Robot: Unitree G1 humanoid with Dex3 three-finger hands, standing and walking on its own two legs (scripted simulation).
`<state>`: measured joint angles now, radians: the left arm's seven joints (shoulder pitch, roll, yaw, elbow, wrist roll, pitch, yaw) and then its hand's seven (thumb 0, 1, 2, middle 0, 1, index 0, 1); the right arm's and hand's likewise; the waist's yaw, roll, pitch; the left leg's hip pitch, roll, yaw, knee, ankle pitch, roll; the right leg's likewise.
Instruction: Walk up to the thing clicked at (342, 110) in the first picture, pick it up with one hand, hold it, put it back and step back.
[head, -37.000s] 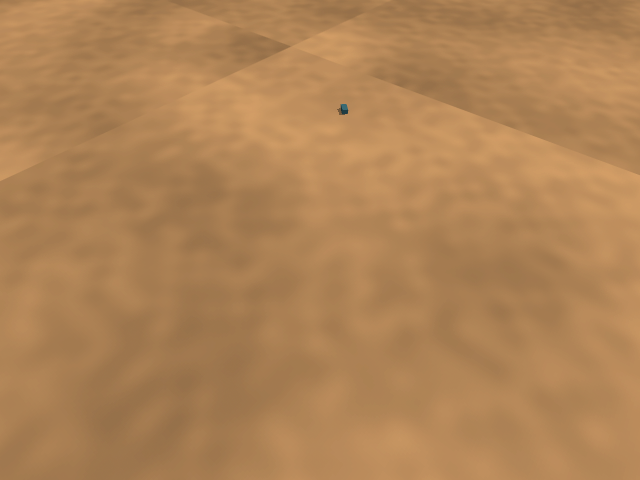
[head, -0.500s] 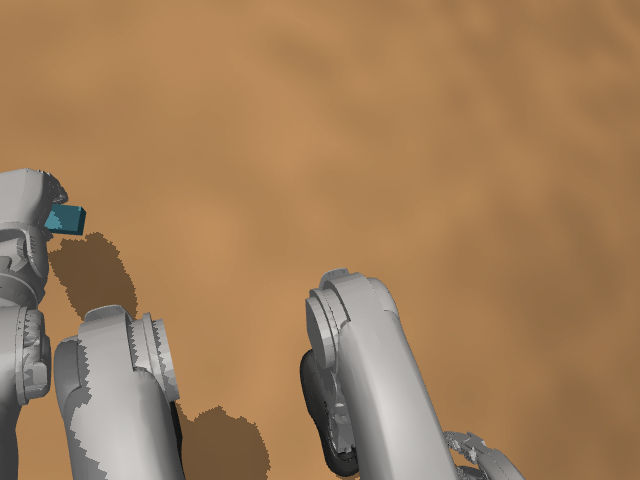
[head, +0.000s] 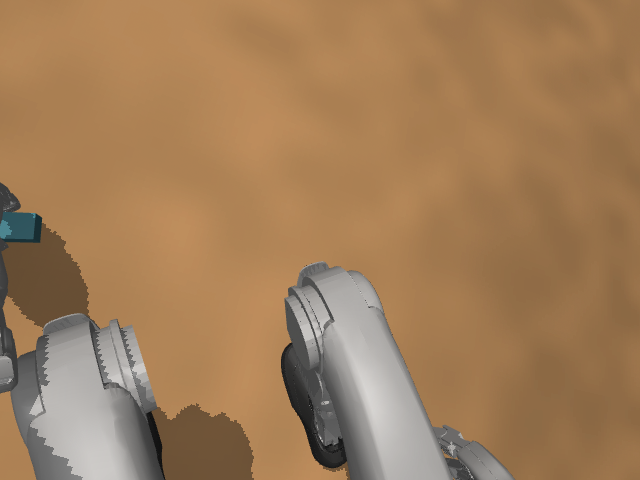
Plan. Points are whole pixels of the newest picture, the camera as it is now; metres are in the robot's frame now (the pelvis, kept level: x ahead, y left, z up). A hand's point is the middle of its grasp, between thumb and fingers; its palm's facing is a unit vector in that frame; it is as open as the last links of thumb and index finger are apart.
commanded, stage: rest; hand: left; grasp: from above
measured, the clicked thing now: (6, 227) +0.44 +0.29 -0.26
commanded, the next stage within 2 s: open in 0.82 s
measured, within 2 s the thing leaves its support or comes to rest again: rests again in 0.48 s
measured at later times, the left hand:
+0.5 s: hand out of the picture +0.43 +0.30 -0.24, palm faces -0.41 -0.19 -0.89, open 5.9 cm
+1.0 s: hand out of the picture +0.42 +0.30 -0.25, palm faces -0.40 -0.18 -0.90, open 5.9 cm
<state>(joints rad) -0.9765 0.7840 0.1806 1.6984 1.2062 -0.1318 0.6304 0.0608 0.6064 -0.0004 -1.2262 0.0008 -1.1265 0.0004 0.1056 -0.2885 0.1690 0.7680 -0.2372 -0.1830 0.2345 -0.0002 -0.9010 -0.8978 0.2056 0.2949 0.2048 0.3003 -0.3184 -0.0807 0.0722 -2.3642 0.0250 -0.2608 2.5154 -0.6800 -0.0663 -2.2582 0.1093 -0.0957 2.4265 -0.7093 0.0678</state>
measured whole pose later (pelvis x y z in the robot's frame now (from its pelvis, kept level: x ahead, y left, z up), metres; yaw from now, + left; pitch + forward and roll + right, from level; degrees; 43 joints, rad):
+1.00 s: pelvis -0.01 +0.01 +0.00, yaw -4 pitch +24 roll -14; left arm -1.02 0.90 0.11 1.83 1.18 -0.14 0.73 0.07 0.59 0.00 -1.24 -0.01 -1.14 0.00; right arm 0.07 -0.33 0.28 0.75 -0.28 -0.34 0.33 0.00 -0.91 -0.90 0.20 0.29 0.20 0.30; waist -0.36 -0.15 0.15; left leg -2.33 0.03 -0.32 2.56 -0.69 -0.04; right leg -2.19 0.13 -0.15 2.40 -0.69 0.08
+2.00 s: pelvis -0.01 +0.01 +0.01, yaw -4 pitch +25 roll -14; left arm -1.01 0.94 0.09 1.79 1.15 -0.15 0.71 0.00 0.09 0.48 -0.59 -0.52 -0.60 -0.51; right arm 0.08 -0.35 0.32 0.72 -0.28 -0.33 0.31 0.00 -0.90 -0.90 0.20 0.30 0.20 0.30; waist -0.37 -0.17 0.18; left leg -2.31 0.03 -0.34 2.53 -0.69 -0.06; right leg -2.17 0.13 -0.16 2.37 -0.68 0.08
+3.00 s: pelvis -0.01 +0.00 +0.01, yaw +2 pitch +30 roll -8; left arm -0.92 0.76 0.09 1.41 1.24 -0.20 0.43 0.00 -0.10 0.69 -0.44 -0.61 -0.43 -0.62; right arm 0.17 -0.31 0.13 0.72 -0.17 -0.05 0.12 0.00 -0.89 -0.90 0.20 0.29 0.20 0.30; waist -0.27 -0.06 0.04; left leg -2.35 0.02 -0.22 2.44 -0.62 -0.07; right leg -2.25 0.08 -0.07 2.38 -0.66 0.05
